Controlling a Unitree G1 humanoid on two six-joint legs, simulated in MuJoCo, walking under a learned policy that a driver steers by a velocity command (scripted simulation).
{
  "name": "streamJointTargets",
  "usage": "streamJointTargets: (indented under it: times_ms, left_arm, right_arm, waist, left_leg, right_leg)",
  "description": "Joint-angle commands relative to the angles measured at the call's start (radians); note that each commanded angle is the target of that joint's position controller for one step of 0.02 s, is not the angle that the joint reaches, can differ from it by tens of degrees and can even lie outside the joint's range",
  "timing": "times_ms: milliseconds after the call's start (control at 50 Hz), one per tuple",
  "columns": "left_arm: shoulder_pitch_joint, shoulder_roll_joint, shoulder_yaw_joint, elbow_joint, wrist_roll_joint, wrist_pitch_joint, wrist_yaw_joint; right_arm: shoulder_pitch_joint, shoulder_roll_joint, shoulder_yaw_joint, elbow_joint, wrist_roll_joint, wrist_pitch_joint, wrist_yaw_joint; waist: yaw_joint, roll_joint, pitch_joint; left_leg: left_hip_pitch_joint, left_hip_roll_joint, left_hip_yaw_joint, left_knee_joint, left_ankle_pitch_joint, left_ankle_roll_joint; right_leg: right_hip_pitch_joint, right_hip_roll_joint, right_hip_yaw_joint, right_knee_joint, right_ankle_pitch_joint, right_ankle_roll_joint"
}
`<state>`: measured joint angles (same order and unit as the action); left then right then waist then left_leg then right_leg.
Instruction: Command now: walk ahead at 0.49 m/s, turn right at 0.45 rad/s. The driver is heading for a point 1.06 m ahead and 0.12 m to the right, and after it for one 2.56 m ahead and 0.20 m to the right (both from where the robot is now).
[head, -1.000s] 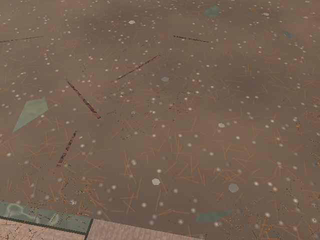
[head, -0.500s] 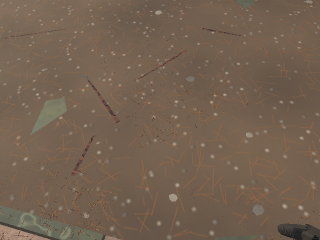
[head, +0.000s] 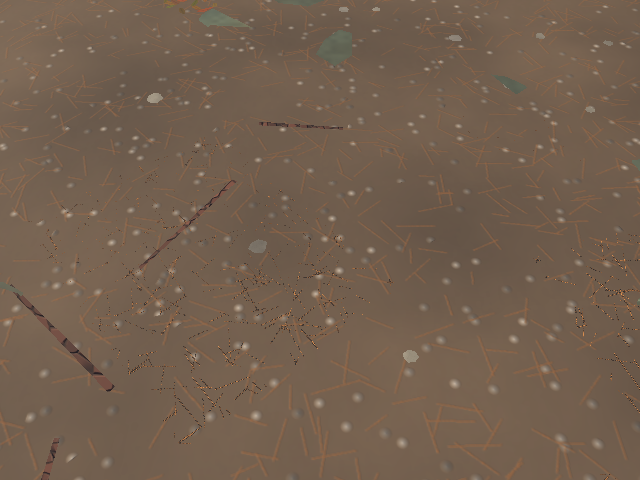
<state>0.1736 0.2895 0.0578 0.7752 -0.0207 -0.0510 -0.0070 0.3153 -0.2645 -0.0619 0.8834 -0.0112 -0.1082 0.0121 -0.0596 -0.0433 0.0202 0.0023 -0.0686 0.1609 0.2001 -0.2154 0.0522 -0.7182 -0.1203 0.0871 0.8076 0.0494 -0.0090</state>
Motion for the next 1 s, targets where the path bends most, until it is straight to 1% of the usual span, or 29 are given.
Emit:
streamJointTargets:
  times_ms: [20,80,120,160,180,200,220,240,260,280,300,320,380,500,560,620,660,680,700,720,740,760,780,800,820,840,880,940,1000]
  left_arm:
    - [-0.105,0.020,-0.007,-0.097,0.001,-0.014,-0.022]
    - [-0.173,0.026,-0.008,-0.155,-0.001,-0.013,-0.043]
    - [-0.159,0.046,0.001,-0.180,-0.002,-0.010,-0.056]
    - [-0.020,0.102,0.032,-0.165,-0.002,-0.003,-0.056]
    - [0.147,0.156,0.065,-0.126,-0.004,-0.001,-0.046]
    - [0.293,0.253,0.098,-0.100,-0.004,0.012,-0.021]
    - [0.232,0.311,0.101,-0.130,-0.009,0.004,-0.021]
    - [0.260,0.219,0.074,-0.141,0.002,-0.004,-0.026]
    - [0.233,0.174,0.061,-0.138,0.012,-0.011,-0.025]
    - [0.168,0.156,0.055,-0.142,0.009,-0.017,-0.026]
    - [0.105,0.114,0.042,-0.155,0.012,-0.019,-0.022]
    - [0.072,0.099,0.034,-0.171,0.023,-0.020,-0.018]
    - [0.076,0.114,0.035,-0.158,0.017,-0.030,-0.009]
    - [0.146,0.143,0.038,-0.106,0.010,-0.028,0.010]
    - [0.194,0.151,0.040,-0.072,0.006,-0.027,0.007]
    - [0.215,0.156,0.045,-0.048,0.004,-0.015,0.013]
    - [0.203,0.164,0.049,-0.041,0.004,-0.006,0.018]
    - [0.182,0.166,0.049,-0.044,0.006,-0.001,0.019]
    - [0.177,0.144,0.038,-0.049,0.012,0.003,0.020]
    - [0.210,0.092,0.015,-0.070,0.035,0.002,0.021]
    - [0.346,0.008,-0.007,-0.070,0.010,-0.016,0.014]
    - [0.278,0.105,0.008,-0.060,-0.006,-0.028,0.011]
    - [0.166,0.147,0.020,-0.090,-0.018,-0.034,0.008]
    - [0.105,0.140,0.017,-0.104,-0.007,-0.038,0.010]
    - [0.081,0.130,0.020,-0.110,0.008,-0.039,0.011]
    - [0.102,0.117,0.022,-0.107,0.011,-0.034,0.010]
    - [0.138,0.085,0.017,-0.095,0.009,-0.022,0.011]
    - [0.070,0.062,0.010,-0.119,0.019,-0.014,0.015]
    - [-0.017,0.041,0.002,-0.137,0.018,-0.023,0.009]
  right_arm:
    - [-0.024,-0.163,-0.032,-0.051,0.009,-0.004,-0.012]
    - [0.016,-0.180,-0.038,-0.031,0.021,0.027,-0.015]
    - [-0.002,-0.202,-0.043,-0.036,0.025,0.045,-0.021]
    - [-0.025,-0.229,-0.050,-0.050,0.025,0.063,-0.033]
    - [-0.041,-0.222,-0.045,-0.059,0.027,0.068,-0.040]
    - [-0.014,-0.170,-0.024,-0.085,0.004,0.056,-0.041]
    - [0.054,-0.050,0.016,-0.133,-0.003,0.020,-0.020]
    - [-0.048,-0.153,-0.004,-0.142,0.026,-0.021,-0.001]
    - [-0.132,-0.170,-0.008,-0.174,0.057,-0.039,0.007]
    - [-0.146,-0.150,-0.003,-0.178,0.044,-0.044,0.002]
    - [-0.136,-0.158,-0.010,-0.162,0.023,-0.037,-0.004]
    - [-0.111,-0.156,-0.012,-0.155,0.018,-0.023,-0.003]
    - [-0.084,-0.120,-0.008,-0.146,0.003,0.010,-0.004]
    - [-0.281,-0.079,0.012,-0.194,0.009,0.008,0.003]
    - [-0.351,-0.090,0.011,-0.217,0.021,-0.001,0.015]
    - [-0.365,-0.112,0.004,-0.235,0.019,-0.010,0.030]
    - [-0.313,-0.129,-0.003,-0.226,0.019,-0.014,0.033]
    - [-0.234,-0.148,-0.015,-0.205,0.018,-0.016,0.030]
    - [-0.097,-0.187,-0.035,-0.167,0.013,-0.016,0.023]
    - [0.066,-0.254,-0.049,-0.148,0.001,-0.015,0.017]
    - [0.127,-0.292,-0.061,-0.114,0.004,-0.007,0.025]
    - [0.118,-0.198,-0.037,-0.121,0.030,-0.005,0.027]
    - [0.047,-0.162,-0.025,-0.132,0.028,-0.001,0.022]
    - [-0.018,-0.152,-0.018,-0.145,0.016,0.004,0.019]
    - [-0.055,-0.134,-0.012,-0.148,0.007,0.005,0.019]
    - [-0.071,-0.120,-0.005,-0.149,-0.002,0.002,0.019]
    - [-0.070,-0.118,-0.005,-0.138,0.006,-0.004,0.019]
    - [-0.047,-0.154,-0.014,-0.115,0.013,-0.005,0.009]
    - [-0.020,-0.164,-0.016,-0.098,0.019,0.007,0.000]
  waist:
    - [-0.016,0.059,0.071]
    - [-0.031,0.063,0.085]
    - [0.000,0.092,0.053]
    - [0.088,0.134,-0.052]
    - [0.179,0.113,-0.139]
    - [0.221,-0.033,-0.248]
    - [0.108,-0.250,-0.360]
    - [0.184,-0.108,-0.406]
    - [0.182,-0.060,-0.267]
    - [0.127,0.052,-0.161]
    - [0.090,0.061,-0.123]
    - [0.061,0.032,-0.100]
    - [0.038,0.022,-0.072]
    - [0.116,-0.017,-0.011]
    - [0.146,-0.028,0.021]
    - [0.136,-0.039,0.032]
    - [0.102,-0.060,0.013]
    - [0.054,-0.061,-0.033]
    - [-0.010,-0.040,-0.134]
    - [-0.053,0.085,-0.294]
    - [0.006,0.380,-0.395]
    - [-0.039,0.258,-0.329]
    - [-0.040,0.176,-0.186]
    - [-0.016,0.095,-0.108]
    - [0.009,0.082,-0.056]
    - [0.038,0.110,-0.053]
    - [0.061,0.131,-0.055]
    - [0.054,0.108,-0.019]
    - [0.026,0.102,-0.004]
  left_leg:
    - [-0.052,0.297,-0.053,-0.093,0.290,0.123]
    - [0.088,0.340,-0.032,-0.026,0.377,0.109]
    - [0.133,0.352,-0.004,0.068,0.622,0.086]
    - [0.129,0.337,0.029,0.299,0.943,0.059]
    - [0.031,0.298,0.055,0.518,0.921,0.026]
    - [-0.237,0.245,0.060,0.842,0.550,-0.017]
    - [-0.669,0.008,-0.077,1.198,-0.322,-0.074]
    - [-0.775,0.055,-0.274,1.244,-0.323,-0.044]
    - [-0.817,0.095,-0.264,1.207,-0.250,-0.021]
    - [-0.785,0.139,-0.256,1.100,-0.177,-0.019]
    - [-0.722,0.178,-0.248,1.010,-0.138,-0.028]
    - [-0.656,0.196,-0.246,0.979,-0.112,-0.037]
    - [-0.611,0.199,-0.213,0.870,-0.044,-0.085]
    - [-0.578,0.154,-0.178,0.461,0.328,-0.104]
    - [-0.589,0.136,-0.185,0.373,0.355,-0.082]
    - [-0.630,0.128,-0.197,0.313,0.254,-0.037]
    - [-0.560,0.108,-0.178,0.296,0.172,-0.007]
    - [-0.442,0.076,-0.145,0.271,0.162,0.016]
    - [-0.230,0.086,-0.147,0.282,0.202,0.050]
    - [0.082,0.273,-0.362,0.324,0.231,0.128]
    - [0.368,0.450,-0.834,0.185,-0.040,0.272]
    - [0.343,0.436,-0.893,0.105,-0.246,0.240]
    - [0.216,0.411,-0.748,0.088,-0.236,0.198]
    - [0.078,0.374,-0.641,0.070,-0.125,0.179]
    - [-0.024,0.340,-0.570,0.046,-0.022,0.179]
    - [-0.084,0.314,-0.521,0.024,0.055,0.175]
    - [-0.130,0.290,-0.445,-0.013,0.149,0.187]
    - [-0.147,0.286,-0.366,-0.053,0.263,0.201]
    - [-0.131,0.247,-0.280,-0.061,0.314,0.167]
  right_leg:
    - [0.027,0.005,-0.054,-0.115,0.069,-0.010]
    - [-0.033,0.020,-0.091,-0.175,-0.037,-0.036]
    - [0.030,0.062,-0.140,-0.193,-0.143,-0.067]
    - [0.240,0.144,-0.198,-0.191,-0.234,-0.113]
    - [0.484,0.184,-0.192,-0.257,-0.175,-0.152]
    - [0.804,0.019,0.071,-0.266,-0.143,-0.222]
    - [1.117,-0.211,0.666,-0.418,-0.311,-0.428]
    - [1.140,-0.217,0.709,-0.501,-0.350,-0.397]
    - [1.034,-0.180,0.549,-0.499,-0.281,-0.349]
    - [0.867,-0.134,0.425,-0.505,-0.157,-0.316]
    - [0.755,-0.105,0.330,-0.516,-0.052,-0.294]
    - [0.668,-0.083,0.287,-0.540,0.013,-0.289]
    - [0.552,-0.058,0.190,-0.593,0.130,-0.294]
    - [0.525,0.009,0.055,-0.618,0.017,-0.215]
    - [0.592,-0.037,0.093,-0.604,-0.056,-0.212]
    - [0.718,-0.096,0.134,-0.544,0.001,-0.196]
    - [0.758,-0.106,0.138,-0.487,0.133,-0.174]
    - [0.754,-0.077,0.113,-0.397,0.293,-0.155]
    - [0.698,-0.021,0.070,-0.225,0.357,-0.127]
    - [0.494,0.058,0.026,0.084,0.082,-0.089]
    - [0.125,0.220,0.009,0.397,-0.588,-0.023]
    - [0.002,0.171,0.097,0.495,-0.622,-0.029]
    - [-0.052,0.120,0.064,0.496,-0.527,-0.035]
    - [-0.025,0.071,0.024,0.453,-0.443,-0.033]
    - [0.002,0.041,0.013,0.393,-0.389,-0.027]
    - [0.059,0.016,0.014,0.360,-0.354,-0.024]
    - [0.098,0.003,-0.003,0.305,-0.337,-0.008]
    - [0.040,-0.013,-0.023,0.180,-0.247,0.022]
    - [0.045,-0.003,-0.044,-0.005,-0.076,0.029]
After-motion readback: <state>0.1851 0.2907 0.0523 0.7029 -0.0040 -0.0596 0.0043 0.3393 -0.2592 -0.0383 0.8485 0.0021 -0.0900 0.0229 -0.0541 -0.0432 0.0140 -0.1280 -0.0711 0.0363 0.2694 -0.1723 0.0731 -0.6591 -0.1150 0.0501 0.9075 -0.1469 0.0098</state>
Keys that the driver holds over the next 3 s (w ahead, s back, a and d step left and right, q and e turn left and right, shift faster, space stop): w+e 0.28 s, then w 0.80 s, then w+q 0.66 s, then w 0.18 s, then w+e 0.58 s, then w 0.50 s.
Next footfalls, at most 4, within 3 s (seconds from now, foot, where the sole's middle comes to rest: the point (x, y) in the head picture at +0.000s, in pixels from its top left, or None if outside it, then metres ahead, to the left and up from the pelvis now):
0.18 right None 0.28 -0.14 -0.78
0.70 left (317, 422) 0.62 0.00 -0.78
1.24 right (437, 324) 0.85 -0.30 -0.78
1.78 left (326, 240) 1.14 -0.05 -0.78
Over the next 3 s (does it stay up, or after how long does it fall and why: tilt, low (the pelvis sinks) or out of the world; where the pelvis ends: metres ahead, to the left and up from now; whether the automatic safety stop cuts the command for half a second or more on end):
stays up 1.70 -0.12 0.00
